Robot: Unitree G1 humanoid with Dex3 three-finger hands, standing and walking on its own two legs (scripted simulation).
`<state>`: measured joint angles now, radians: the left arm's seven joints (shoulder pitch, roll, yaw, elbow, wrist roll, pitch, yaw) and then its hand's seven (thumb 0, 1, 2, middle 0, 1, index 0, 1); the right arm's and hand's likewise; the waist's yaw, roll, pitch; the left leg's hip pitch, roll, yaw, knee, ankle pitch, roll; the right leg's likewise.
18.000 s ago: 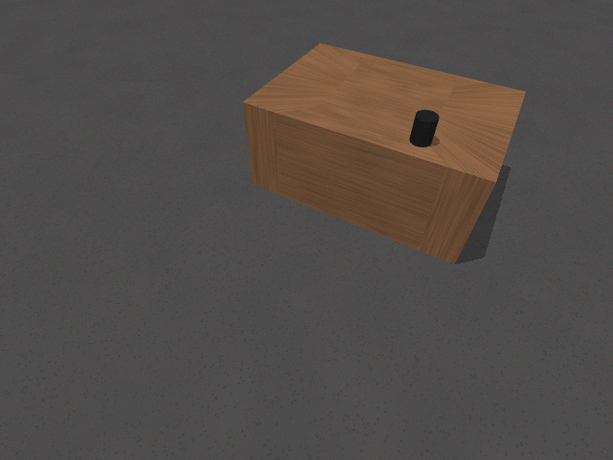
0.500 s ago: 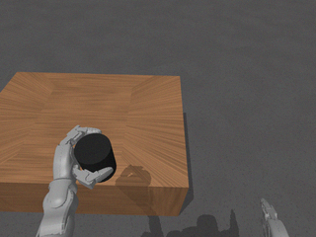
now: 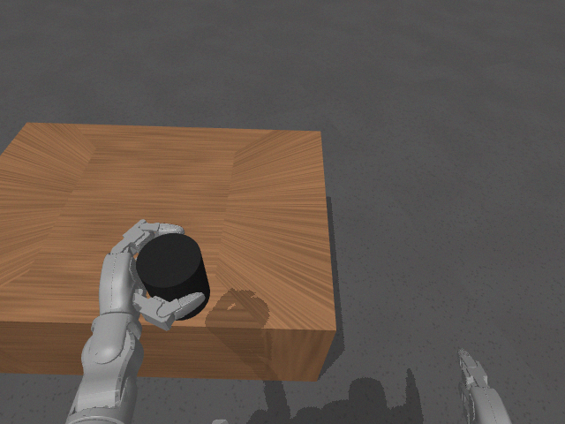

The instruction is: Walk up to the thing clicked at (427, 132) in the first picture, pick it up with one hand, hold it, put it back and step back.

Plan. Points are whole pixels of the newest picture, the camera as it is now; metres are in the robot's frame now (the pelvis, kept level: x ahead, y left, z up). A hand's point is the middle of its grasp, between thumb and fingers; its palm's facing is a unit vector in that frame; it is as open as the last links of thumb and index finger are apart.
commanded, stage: crouch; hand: left
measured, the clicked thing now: (176, 278) +0.32 +0.15 +0.03
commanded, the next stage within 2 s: lower in 1.00 s
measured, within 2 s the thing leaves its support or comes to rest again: neither
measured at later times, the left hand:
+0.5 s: hand (188, 260) +0.40 +0.17 -0.05, palm faces +0.11 -0.99 +0.01, open 11.1 cm
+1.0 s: hand (195, 257) +0.44 +0.17 -0.11, palm faces +0.12 -0.99 -0.02, open 11.1 cm
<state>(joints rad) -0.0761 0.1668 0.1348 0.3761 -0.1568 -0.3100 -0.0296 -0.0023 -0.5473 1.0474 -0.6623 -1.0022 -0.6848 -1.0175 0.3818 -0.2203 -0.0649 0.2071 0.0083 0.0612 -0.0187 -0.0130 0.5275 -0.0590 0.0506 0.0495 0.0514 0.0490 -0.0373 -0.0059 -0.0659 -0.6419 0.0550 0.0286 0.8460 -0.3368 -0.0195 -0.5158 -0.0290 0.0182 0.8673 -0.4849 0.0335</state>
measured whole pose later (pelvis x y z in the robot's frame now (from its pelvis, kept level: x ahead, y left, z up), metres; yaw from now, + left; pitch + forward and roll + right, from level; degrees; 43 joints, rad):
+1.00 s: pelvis -0.01 +0.01 -0.08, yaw -2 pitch +25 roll -4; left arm -0.57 0.35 0.36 1.02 -0.04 -0.62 0.00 0.00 -0.54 1.04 -0.66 -0.99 -0.68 -1.01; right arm 0.41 -0.25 -0.05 -0.12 -0.08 0.06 0.09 -0.01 0.50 -0.06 0.06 0.05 0.06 0.05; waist -0.23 -0.02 -0.15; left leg -1.27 0.09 -0.04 1.31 -0.48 -0.02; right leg -1.10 0.02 -0.02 1.29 -0.63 0.03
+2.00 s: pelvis -0.03 +0.01 -0.14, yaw -4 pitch +31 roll -7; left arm -0.67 0.50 0.45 1.15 0.05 -0.65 0.04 0.00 -0.54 1.05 -0.65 -1.02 -0.67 -1.03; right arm 0.40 -0.29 -0.09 -0.28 -0.09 0.03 0.13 -0.01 0.49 -0.07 0.06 0.05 0.06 0.05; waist -0.34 -0.02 -0.17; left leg -1.56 0.10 -0.09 1.52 -0.52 -0.01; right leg -1.36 0.03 -0.04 1.49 -0.68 0.04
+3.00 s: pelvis -0.03 +0.01 -0.16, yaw -4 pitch +32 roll -7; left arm -0.67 0.51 0.48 1.13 0.04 -0.66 0.04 -0.01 -0.58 0.25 -0.42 -0.39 -0.43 -0.38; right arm 0.42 -0.29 -0.09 -0.36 -0.08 0.02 0.14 -0.01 0.49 -0.06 0.06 0.05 0.06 0.05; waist -0.37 -0.02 -0.18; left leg -1.62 0.10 -0.10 1.59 -0.54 -0.01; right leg -1.42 0.04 -0.05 1.55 -0.70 0.04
